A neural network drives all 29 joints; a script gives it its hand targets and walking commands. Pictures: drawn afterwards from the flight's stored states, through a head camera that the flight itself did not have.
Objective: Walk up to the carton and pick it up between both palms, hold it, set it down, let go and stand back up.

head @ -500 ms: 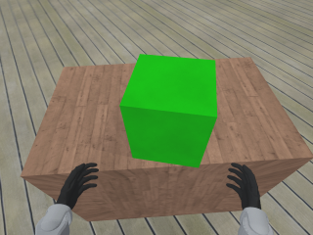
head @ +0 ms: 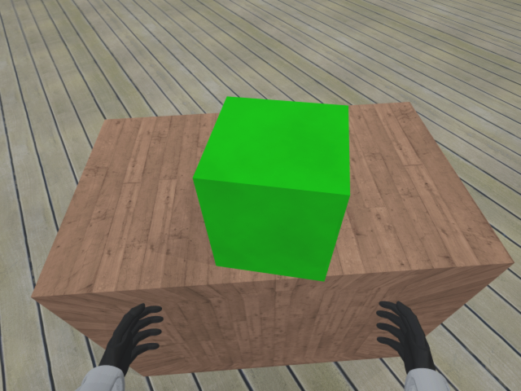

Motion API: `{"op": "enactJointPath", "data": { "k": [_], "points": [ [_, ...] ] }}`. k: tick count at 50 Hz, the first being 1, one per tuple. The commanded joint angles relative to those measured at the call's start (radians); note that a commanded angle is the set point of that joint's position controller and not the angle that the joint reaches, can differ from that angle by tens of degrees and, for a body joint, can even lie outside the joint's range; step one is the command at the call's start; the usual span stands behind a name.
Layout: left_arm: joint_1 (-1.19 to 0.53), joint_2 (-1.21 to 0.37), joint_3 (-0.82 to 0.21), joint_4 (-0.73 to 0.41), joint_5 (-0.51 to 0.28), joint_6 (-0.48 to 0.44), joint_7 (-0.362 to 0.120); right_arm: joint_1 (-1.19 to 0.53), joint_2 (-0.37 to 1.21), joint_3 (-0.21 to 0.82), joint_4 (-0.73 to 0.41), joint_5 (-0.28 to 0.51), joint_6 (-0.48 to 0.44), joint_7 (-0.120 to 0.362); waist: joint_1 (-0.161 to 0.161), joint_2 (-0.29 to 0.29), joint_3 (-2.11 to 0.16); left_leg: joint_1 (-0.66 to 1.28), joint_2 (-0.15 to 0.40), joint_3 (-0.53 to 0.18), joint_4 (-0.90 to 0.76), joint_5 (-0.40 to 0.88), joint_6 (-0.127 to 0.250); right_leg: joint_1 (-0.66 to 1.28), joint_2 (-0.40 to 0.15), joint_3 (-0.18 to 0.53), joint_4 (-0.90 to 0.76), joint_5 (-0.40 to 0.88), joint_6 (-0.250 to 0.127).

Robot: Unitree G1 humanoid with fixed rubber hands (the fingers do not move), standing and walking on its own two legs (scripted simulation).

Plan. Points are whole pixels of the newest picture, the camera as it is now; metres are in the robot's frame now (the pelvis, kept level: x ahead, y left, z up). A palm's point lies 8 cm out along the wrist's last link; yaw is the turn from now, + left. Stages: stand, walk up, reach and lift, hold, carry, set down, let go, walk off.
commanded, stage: set down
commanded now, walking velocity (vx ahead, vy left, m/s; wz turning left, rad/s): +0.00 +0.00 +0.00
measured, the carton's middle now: (277, 191) +0.43 +0.00 +0.04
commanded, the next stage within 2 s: let go in 0.38 s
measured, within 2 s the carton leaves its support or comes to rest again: neither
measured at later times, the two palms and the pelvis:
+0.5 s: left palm (128, 379) +0.15 +0.23 -0.07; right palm (424, 381) +0.15 -0.22 -0.08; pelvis +0.00 +0.00 +0.00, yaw -1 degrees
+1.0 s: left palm out of the picture +0.14 +0.23 -0.08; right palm out of the picture +0.13 -0.24 -0.10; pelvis +0.00 -0.01 +0.00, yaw +0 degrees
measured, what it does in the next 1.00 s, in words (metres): stands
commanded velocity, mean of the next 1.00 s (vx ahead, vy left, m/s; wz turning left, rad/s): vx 0.00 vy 0.00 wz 0.00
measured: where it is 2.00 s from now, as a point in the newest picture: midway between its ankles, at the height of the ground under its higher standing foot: outside the picture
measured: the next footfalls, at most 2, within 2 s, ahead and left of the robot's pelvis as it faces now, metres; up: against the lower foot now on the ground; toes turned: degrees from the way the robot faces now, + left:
none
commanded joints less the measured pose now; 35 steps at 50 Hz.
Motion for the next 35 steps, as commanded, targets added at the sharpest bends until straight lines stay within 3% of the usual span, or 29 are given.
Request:
{"op": "enactJointPath", "data": {
  "k": [1,35],
  "points": [
    [-0.104,0.129,0.059,-0.112,0.013,-0.028,0.015,-0.096,-0.066,-0.027,-0.099,-0.017,-0.053,0.017,-0.003,0.037,-0.096,-0.075,-0.004,0.034,-0.053,0.214,-0.010,0.073,-0.032,0.032,-0.045,0.111,-0.020],
    [-0.123,0.023,0.056,0.054,0.126,0.039,0.098,-0.172,-0.165,-0.058,0.262,-0.102,-0.149,0.122,-0.009,-0.005,-0.114,-0.058,-0.016,0.059,-0.032,0.218,-0.011,0.018,-0.018,0.002,-0.017,0.158,-0.001]
  ]
}}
